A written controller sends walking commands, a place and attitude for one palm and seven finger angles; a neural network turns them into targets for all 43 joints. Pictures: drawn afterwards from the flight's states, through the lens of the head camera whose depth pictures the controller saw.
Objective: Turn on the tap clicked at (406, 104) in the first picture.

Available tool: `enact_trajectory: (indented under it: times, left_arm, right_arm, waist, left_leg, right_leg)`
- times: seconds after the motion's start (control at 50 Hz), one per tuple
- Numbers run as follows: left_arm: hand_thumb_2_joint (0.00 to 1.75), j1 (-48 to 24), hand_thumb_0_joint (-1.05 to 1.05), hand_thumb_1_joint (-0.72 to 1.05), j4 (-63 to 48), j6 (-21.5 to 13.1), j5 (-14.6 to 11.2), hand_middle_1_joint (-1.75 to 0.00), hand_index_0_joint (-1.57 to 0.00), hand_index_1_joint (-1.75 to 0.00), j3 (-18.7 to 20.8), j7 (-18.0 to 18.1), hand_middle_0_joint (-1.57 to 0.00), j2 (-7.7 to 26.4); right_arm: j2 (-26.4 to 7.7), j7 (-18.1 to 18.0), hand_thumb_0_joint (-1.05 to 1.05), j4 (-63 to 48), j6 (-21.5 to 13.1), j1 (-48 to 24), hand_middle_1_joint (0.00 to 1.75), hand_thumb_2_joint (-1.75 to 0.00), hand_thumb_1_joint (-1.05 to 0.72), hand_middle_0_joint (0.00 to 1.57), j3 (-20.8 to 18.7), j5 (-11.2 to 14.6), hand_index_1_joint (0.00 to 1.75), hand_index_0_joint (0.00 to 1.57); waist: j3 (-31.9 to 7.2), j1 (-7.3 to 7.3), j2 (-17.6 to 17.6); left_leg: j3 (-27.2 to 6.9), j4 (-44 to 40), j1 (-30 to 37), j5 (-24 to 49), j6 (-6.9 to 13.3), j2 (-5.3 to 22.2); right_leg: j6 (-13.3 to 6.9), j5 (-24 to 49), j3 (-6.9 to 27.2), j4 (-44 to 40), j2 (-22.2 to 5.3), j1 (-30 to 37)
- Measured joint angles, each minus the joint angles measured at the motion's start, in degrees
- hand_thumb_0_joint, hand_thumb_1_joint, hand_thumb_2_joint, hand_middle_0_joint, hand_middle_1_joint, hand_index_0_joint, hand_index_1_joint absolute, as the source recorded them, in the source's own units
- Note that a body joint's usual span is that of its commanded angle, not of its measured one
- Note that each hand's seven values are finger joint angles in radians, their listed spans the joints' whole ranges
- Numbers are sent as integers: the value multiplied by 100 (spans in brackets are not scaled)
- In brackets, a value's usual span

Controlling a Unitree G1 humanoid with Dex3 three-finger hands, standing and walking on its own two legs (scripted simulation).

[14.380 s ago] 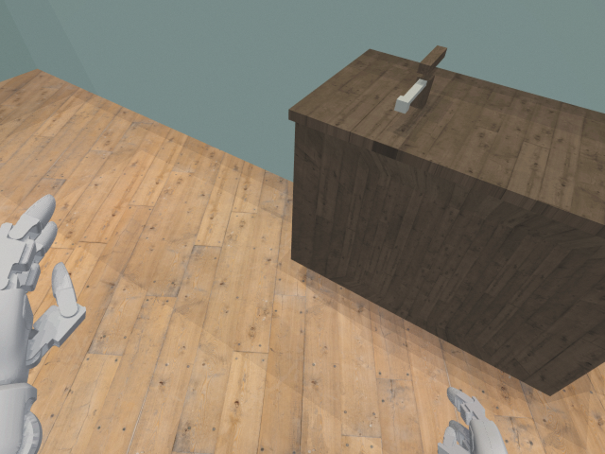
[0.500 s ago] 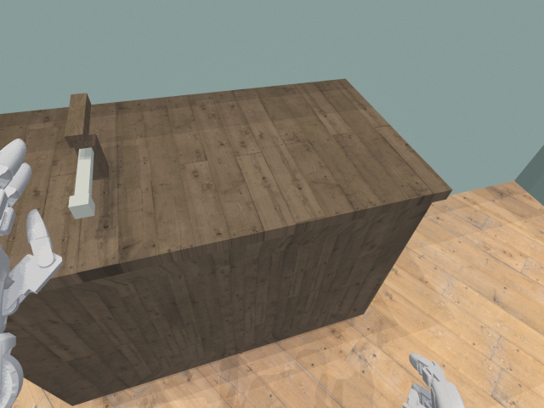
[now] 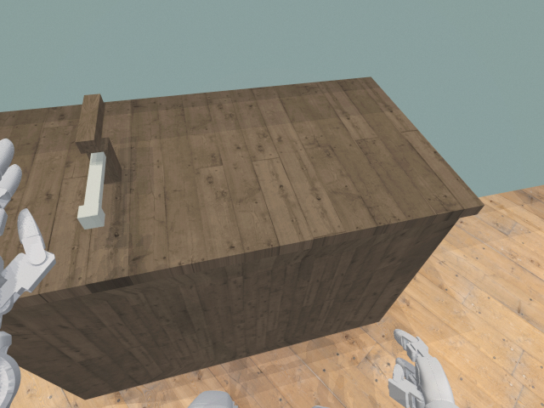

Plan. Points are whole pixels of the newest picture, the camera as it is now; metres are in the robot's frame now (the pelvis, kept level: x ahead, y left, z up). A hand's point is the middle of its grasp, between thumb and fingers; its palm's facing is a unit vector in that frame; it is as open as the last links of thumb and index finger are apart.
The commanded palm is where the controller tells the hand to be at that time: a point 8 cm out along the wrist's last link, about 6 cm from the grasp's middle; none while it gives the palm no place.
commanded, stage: come to a stop and stand still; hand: left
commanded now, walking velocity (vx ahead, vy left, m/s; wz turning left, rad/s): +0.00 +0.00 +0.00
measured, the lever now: (91, 216) +0.34 +0.32 +0.07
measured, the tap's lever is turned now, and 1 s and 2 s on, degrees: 0 0 0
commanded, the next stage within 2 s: look again from close up in 1.88 s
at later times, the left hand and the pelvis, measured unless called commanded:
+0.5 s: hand out of the picture +0.25 +0.36 +0.19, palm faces +0.36 -0.84 -0.41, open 7.4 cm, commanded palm +0.18 +0.38 +0.19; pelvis +0.01 +0.11 +0.01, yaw -2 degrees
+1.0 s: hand out of the picture +0.19 +0.40 +0.18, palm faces +0.44 -0.85 -0.30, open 7.4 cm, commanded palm +0.13 +0.43 +0.19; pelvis -0.03 +0.15 +0.02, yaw +1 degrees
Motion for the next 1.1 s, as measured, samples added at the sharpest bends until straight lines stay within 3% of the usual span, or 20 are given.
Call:
enact_trajectory:
  times: [0.06, 0.1, 0.16, 0.2, 0.26, 0.32, 0.36, 0.46, 0.54, 0.66, 0.74, 0.8, 0.92, 0.96, 1.02, 1.1]
  left_arm:
    - [90, -75, 1, 89, -116, 110, 16, -30, -21, -31, -273, 70, -21, -175]
    - [90, -891, 1, 89, 354, -47, 346, -31, -21, -31, -214, -180, -21, 256]
    - [90, -1479, 1, 88, 1255, -345, 175, -31, -22, -31, 127, -191, -22, 631]
    - [90, -1370, 1, 89, 1505, -348, 37, -31, -21, -31, 222, -124, -21, 579]
    - [90, -851, 1, 89, 1397, -342, -52, -30, -21, -30, -57, -112, -20, 214]
    - [90, -416, 1, 90, 1132, -369, 76, -30, -20, -30, -466, -229, -20, -5]
    - [90, -259, 1, 89, 993, -401, 169, -30, -21, -30, -535, -311, -21, 72]
    - [90, -326, 1, 89, 733, -525, 262, -31, -21, -31, -64, -322, -21, 447]
    - [90, -517, 1, 89, 467, -586, 181, -31, -21, -31, 249, -250, -21, 490]
    - [90, 113, 1, 89, 113, -467, 51, -30, -21, -31, 157, -349, -21, 446]
    - [90, 404, 1, 89, 250, -195, 39, -30, -21, -31, -73, -437, -21, 329]
    - [90, 414, 1, 89, 291, -113, 34, -31, -22, -31, -56, -398, -21, 324]
    - [90, -101, 1, 89, 482, -71, 152, -31, -21, -31, -74, -224, -21, 62]
    - [90, -341, 1, 89, 586, -36, 185, -30, -21, -31, -175, -191, -21, -73]
    - [90, -483, 1, 89, 622, -7, 221, -30, -21, -31, -344, -197, -21, -160]
    - [90, -91, 1, 89, 326, -91, 188, -30, -21, -31, -304, -269, -21, 36]
  right_arm:
    - [-98, -115, 1, -63, -104, 34, 30, -90, -91, 21, 2, -55, 30, 20]
    - [-54, -226, 1, 6, -384, 172, 30, -90, -91, 20, -157, -69, 30, 20]
    - [-43, -147, 1, 51, -452, 197, 30, -90, -91, 20, -108, 37, 30, 20]
    - [-56, -54, 1, -16, -490, 262, 30, -90, -91, 20, -92, 57, 30, 20]
    - [-109, 64, 1, -95, -559, 479, 30, -90, -91, 20, -74, 126, 30, 20]
    - [-6, 157, 1, -128, -591, 740, 30, -90, -91, 20, -79, 193, 30, 20]
    - [136, 212, 1, -75, -581, 878, 30, -90, -91, 20, -41, 181, 30, 20]
    - [349, 312, 1, 46, -611, 955, 30, -90, -91, 21, 81, 20, 30, 20]
    - [212, 373, 1, 107, -653, 580, 30, -90, -90, 21, 57, -41, 30, 20]
    - [164, 411, 1, -88, -508, 145, 30, -90, -91, 21, -72, -10, 30, 20]
    - [77, 315, 1, -263, -403, 68, 30, -90, -91, 21, -157, -11, 30, 20]
    - [-2, 222, 1, -292, -313, 47, 30, -90, -91, 21, -142, 20, 30, 20]
    - [-11, 99, 1, -234, -275, 136, 30, -90, -91, 20, -114, 50, 30, 20]
    - [-5, 105, 1, -235, -312, 166, 30, -90, -91, 20, -119, 49, 30, 20]
    - [11, 146, 1, -263, -325, 207, 30, -90, -91, 20, -133, 26, 30, 20]
    - [36, 188, 1, -257, -228, 219, 30, -90, -91, 21, -67, 33, 30, 20]
  waist:
    - [-130, -40, 11]
    - [-167, 171, -58]
    - [-274, 193, -54]
    - [-305, 108, -6]
    - [-347, -16, 126]
    - [-329, -146, 102]
    - [-342, -178, -35]
    - [-380, -121, -287]
    - [-119, -172, 70]
    - [-150, -262, 67]
    - [-221, -250, 161]
    - [-262, -122, 204]
    - [-386, 150, 62]
    - [-389, 136, 61]
    - [-375, 3, 130]
    - [-366, -147, 184]
  left_leg:
    - [-45, -1225, 447, 374, -13, 61]
    - [-18, -1267, 370, 682, -27, 14]
    - [-11, -1340, 397, 702, 4, -112]
    - [70, -1544, 545, 982, 39, -209]
    - [260, -1860, 774, 1292, 168, -297]
    - [314, -2081, 859, 1374, 374, -451]
    - [322, -2203, 836, 1446, 442, -563]
    - [379, -2382, 521, 1587, 516, -777]
    - [298, -2412, 346, 1697, 512, -683]
    - [477, -2562, 399, 1784, 613, -809]
    - [428, -2678, 500, 1873, 362, -861]
    - [365, -2593, 477, 1837, 161, -821]
    - [361, -2833, 594, 1962, 367, -876]
    - [343, -2991, 632, 2072, 271, -908]
    - [391, -3017, 584, 2051, 42, -875]
    - [474, -2286, 221, 1417, -3, -775]
  right_leg:
    - [122, -31, -2, -47, -65, 67]
    - [290, 77, 38, -96, -113, 35]
    - [291, 249, 168, -407, -75, 104]
    - [346, 237, 316, -495, -121, 173]
    - [505, -450, 488, -358, -213, 200]
    - [636, -948, 687, 193, -238, 176]
    - [685, -1008, 740, 462, -205, 303]
    - [514, -1141, 611, -282, -106, 1065]
    - [522, -769, 514, -977, 18, 1241]
    - [515, -907, 665, -629, -138, 1035]
    - [492, -819, 614, -780, -193, 1176]
    - [541, -686, 552, -929, -155, 1265]
    - [458, -1016, 714, -681, -102, 1168]
    - [407, -1099, 775, -668, -85, 1153]
    - [400, -919, 742, -871, -76, 1226]
    - [547, -549, 663, -855, -51, 1179]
